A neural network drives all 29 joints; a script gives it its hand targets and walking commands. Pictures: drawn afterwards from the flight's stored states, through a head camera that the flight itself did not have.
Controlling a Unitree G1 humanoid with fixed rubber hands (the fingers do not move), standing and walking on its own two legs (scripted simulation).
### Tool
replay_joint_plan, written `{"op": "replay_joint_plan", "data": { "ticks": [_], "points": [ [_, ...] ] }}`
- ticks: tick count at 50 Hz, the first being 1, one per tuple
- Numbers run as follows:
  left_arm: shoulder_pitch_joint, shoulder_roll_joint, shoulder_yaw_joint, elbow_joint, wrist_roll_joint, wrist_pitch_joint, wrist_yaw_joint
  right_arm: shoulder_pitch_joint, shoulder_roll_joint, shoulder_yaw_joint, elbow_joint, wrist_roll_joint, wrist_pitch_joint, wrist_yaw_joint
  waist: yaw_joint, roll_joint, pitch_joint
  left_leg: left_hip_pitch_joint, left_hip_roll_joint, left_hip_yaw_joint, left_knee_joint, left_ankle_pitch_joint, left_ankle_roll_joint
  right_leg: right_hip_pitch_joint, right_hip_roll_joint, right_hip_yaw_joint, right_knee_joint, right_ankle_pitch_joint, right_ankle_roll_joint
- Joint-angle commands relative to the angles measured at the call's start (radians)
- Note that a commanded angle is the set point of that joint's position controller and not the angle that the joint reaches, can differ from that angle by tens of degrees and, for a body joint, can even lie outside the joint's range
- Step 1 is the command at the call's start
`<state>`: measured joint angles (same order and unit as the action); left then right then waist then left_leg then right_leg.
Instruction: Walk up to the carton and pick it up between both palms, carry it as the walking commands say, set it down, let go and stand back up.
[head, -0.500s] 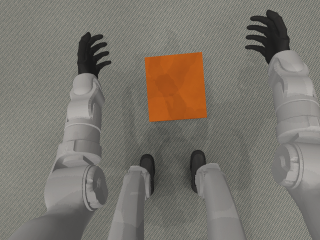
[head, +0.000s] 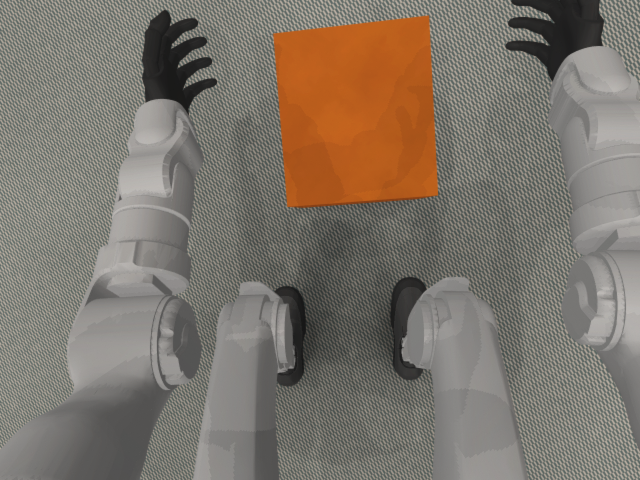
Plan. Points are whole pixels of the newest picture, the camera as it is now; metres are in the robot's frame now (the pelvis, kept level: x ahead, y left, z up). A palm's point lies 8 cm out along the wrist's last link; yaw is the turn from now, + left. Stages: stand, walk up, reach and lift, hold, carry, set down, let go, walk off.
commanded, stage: reach and lift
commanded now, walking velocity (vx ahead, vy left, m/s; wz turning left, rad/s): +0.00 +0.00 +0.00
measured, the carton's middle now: (355, 128) +0.53 -0.03 -0.41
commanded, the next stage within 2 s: none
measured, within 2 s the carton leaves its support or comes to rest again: neither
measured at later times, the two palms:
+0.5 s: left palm (221, 131) +0.51 +0.17 -0.27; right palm (498, 99) +0.53 -0.22 -0.27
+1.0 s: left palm (229, 134) +0.52 +0.17 -0.33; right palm (479, 113) +0.52 -0.22 -0.34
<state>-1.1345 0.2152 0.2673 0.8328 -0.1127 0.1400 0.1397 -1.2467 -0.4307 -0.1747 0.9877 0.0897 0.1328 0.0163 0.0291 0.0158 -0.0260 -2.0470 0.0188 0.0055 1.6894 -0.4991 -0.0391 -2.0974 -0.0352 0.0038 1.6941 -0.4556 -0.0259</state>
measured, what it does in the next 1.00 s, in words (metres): lowers itself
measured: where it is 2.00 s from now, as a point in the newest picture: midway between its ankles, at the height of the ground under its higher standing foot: (347, 349)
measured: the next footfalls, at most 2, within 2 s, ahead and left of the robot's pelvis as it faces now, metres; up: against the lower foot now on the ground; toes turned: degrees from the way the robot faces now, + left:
none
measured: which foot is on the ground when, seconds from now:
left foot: down 0.00-1.00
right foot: down 0.00-1.00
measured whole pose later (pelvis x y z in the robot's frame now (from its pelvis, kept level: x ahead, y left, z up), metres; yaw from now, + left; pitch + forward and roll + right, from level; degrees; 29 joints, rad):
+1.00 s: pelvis -0.02 +0.01 -0.15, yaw +0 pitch +36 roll +2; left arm -1.47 0.33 0.06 1.18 -0.31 0.01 0.15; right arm -1.51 -0.50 0.02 1.25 0.29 0.00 -0.04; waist 0.01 0.05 0.41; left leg -2.30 -0.01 -0.01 2.23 -0.57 -0.04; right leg -2.34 -0.06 0.02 2.23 -0.52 -0.02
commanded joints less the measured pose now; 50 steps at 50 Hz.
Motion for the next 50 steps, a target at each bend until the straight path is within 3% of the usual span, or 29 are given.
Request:
{"op": "replay_joint_plan", "data": {
  "ticks": [1, 21, 32, 37, 43, 45, 50],
  "points": [
    [-0.238, 0.123, -0.006, -0.078, -0.018, -0.02, 0.007, -0.295, -0.14, 0.007, -0.09, 0.021, -0.019, -0.013, -0.009, -0.113, -1.083, 0.365, -0.085, 0.088, -0.061, 0.205, -0.017, 0.757, 0.064, -0.006, -0.07, 0.291, 0.039],
    [-0.383, 0.162, -0.089, 0.086, -0.093, -0.085, 0.029, -0.425, -0.167, 0.099, 0.077, 0.123, -0.092, -0.065, -0.02, -0.08, -0.943, 0.292, -0.063, 0.069, 0.217, 0.191, -0.013, 0.535, 0.02, 0.005, 0.212, 0.238, 0.042],
    [-0.45, 0.183, -0.14, 0.163, -0.143, -0.124, 0.027, -0.487, -0.182, 0.154, 0.137, 0.168, -0.132, -0.069, -0.026, -0.07, -0.861, 0.304, -0.05, 0.046, 0.323, 0.233, -0.012, 0.461, 0.006, 0.012, 0.316, 0.241, 0.042],
    [-0.454, 0.162, -0.172, 0.266, -0.184, -0.131, 0.007, -0.503, -0.182, 0.174, 0.17, 0.174, -0.143, -0.062, -0.043, -0.073, -0.777, 0.251, -0.044, 0.038, 0.364, 0.225, -0.015, 0.431, -0.001, 0.02, 0.345, 0.233, 0.045],
    [-0.505, 0.186, -0.187, 0.255, -0.192, -0.145, 0.014, -0.533, -0.198, 0.176, 0.133, 0.198, -0.152, -0.067, -0.043, -0.053, -0.84, 0.297, -0.044, 0.044, 0.398, 0.258, -0.013, 0.472, 0.004, 0.021, 0.372, 0.27, 0.045],
    [-0.503, 0.177, -0.199, 0.252, -0.199, -0.145, 0.014, -0.527, -0.185, 0.191, 0.15, 0.208, -0.148, -0.064, -0.035, -0.048, -0.836, 0.295, -0.047, 0.047, 0.398, 0.261, -0.011, 0.477, 0.005, 0.021, 0.377, 0.277, 0.044],
    [-0.476, 0.172, -0.193, 0.273, -0.195, -0.141, 0.009, -0.476, -0.181, 0.176, 0.201, 0.188, -0.144, -0.058, -0.051, -0.044, -0.751, 0.264, -0.051, 0.039, 0.387, 0.233, -0.017, 0.42, 0.006, 0.017, 0.372, 0.244, 0.045]
  ]
}}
